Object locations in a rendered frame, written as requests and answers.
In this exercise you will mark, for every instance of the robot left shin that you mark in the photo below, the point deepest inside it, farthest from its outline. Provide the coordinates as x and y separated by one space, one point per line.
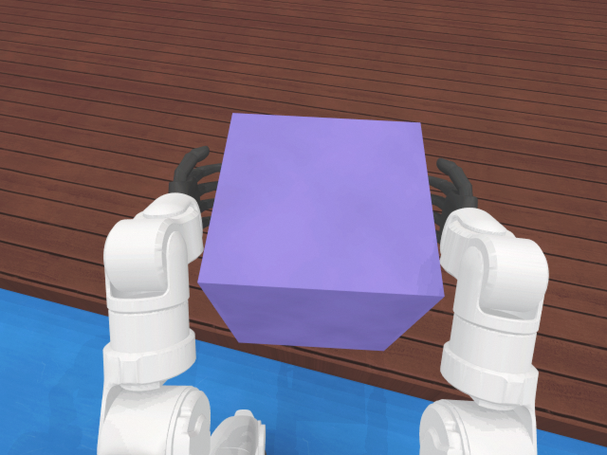
244 412

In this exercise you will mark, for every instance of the robot left hand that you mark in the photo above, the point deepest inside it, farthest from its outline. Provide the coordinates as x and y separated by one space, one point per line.
186 178

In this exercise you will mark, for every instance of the robot right hand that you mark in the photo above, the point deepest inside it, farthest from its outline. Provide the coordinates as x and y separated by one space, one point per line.
459 194

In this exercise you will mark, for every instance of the right robot forearm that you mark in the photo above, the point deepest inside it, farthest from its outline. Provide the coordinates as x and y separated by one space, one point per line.
501 282

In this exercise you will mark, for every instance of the robot left upper arm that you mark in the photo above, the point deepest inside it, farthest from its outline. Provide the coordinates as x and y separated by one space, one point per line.
170 420

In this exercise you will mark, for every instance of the carton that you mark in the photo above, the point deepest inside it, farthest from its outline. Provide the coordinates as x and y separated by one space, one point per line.
322 232

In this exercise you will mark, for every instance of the left robot forearm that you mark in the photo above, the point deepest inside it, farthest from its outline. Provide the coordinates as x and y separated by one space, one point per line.
147 289

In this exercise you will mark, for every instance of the robot right upper arm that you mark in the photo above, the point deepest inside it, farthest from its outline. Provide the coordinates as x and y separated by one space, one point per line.
458 427

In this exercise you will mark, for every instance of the robot left thigh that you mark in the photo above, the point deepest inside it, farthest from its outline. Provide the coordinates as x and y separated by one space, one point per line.
239 435

